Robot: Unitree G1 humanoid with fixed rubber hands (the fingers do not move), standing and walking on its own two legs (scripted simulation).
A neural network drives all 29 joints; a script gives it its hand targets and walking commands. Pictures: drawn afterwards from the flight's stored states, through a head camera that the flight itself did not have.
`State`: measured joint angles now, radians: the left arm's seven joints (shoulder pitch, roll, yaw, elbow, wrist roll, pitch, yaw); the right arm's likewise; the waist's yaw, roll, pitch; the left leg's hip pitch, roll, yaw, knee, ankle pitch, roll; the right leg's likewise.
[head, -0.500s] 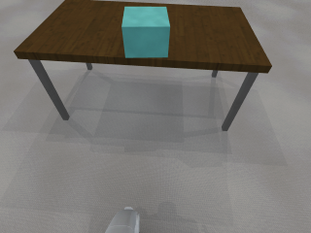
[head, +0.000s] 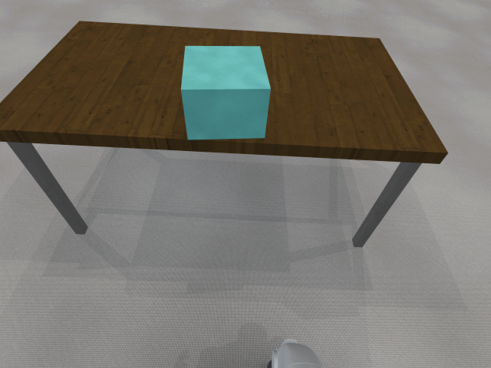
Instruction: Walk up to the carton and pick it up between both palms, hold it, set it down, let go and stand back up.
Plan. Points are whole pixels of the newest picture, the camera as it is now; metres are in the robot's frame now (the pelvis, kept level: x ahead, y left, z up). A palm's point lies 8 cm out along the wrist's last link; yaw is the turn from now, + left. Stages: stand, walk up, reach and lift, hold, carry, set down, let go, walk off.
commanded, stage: walk up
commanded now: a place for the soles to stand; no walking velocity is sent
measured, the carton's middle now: (224, 91) +0.85 +0.05 -0.03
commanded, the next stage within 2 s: none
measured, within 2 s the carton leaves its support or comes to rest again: neither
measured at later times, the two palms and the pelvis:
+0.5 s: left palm (64, 353) +0.18 +0.33 -0.17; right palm (322, 292) +0.29 -0.17 -0.13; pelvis +0.19 +0.08 -0.03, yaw +5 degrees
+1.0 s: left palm (102, 239) +0.40 +0.31 -0.12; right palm (295, 259) +0.36 -0.12 -0.13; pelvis +0.29 +0.10 +0.01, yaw +0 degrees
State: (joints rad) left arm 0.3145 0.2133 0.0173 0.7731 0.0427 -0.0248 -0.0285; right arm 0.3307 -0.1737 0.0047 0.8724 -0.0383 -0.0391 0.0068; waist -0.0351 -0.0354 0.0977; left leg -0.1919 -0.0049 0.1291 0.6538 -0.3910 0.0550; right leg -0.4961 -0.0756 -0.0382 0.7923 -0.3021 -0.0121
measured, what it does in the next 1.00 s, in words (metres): walks ahead: right foot, then left foot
